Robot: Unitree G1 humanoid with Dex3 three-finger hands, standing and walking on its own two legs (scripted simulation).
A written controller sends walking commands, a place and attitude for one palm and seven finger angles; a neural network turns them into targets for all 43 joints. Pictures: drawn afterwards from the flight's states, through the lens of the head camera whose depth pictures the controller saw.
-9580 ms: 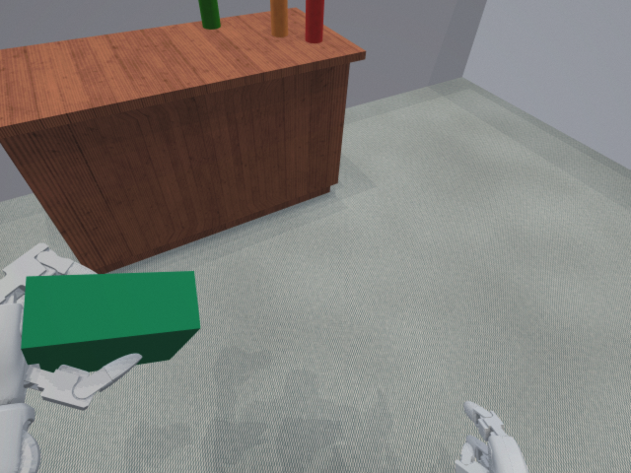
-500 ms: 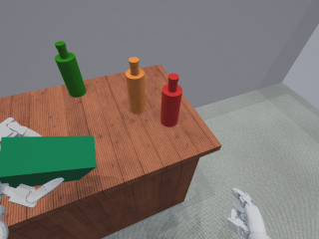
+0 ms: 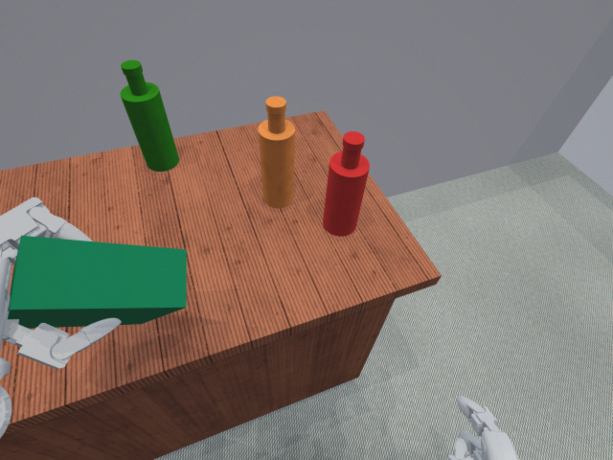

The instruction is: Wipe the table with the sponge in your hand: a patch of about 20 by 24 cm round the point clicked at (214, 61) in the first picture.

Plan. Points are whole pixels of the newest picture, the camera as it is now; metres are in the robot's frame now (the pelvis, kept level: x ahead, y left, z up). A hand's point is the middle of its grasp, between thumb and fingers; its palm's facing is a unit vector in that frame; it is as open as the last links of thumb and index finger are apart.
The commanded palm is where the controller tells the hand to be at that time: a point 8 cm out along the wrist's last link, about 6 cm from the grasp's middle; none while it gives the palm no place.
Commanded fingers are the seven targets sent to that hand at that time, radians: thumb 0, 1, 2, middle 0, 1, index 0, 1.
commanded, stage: look again from close up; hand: left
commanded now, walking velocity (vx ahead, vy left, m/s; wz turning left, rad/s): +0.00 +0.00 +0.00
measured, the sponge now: (119, 290) +0.24 +0.22 +0.14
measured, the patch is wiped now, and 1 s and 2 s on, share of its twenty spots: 0.00 0.00 0.00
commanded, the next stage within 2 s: shuffle to correct the standing spot in 0.22 s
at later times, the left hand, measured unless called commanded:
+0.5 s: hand (45, 245) +0.27 +0.29 +0.17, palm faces +0.39 -0.84 -0.38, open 9.9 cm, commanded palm +0.20 +0.31 +0.17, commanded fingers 0.00 0.10 1.30 -1.20 -1.60 -1.20 -1.60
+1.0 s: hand (82, 326) +0.19 +0.23 +0.16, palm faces +0.28 -0.84 -0.46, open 9.9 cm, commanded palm +0.14 +0.28 +0.17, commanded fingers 0.00 0.10 1.30 -1.20 -1.60 -1.20 -1.60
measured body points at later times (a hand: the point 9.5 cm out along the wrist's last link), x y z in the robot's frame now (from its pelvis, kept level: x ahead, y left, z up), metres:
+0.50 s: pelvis +0.04 +0.04 +0.00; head +0.08 +0.08 +0.44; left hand +0.24 +0.34 +0.19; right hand +0.24 -0.17 -0.06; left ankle +0.02 +0.10 -0.74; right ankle +0.03 -0.11 -0.74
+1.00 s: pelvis -0.03 +0.00 -0.01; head +0.04 +0.02 +0.43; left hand +0.17 +0.27 +0.19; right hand +0.15 -0.24 -0.09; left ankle -0.04 +0.12 -0.71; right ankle +0.03 -0.10 -0.74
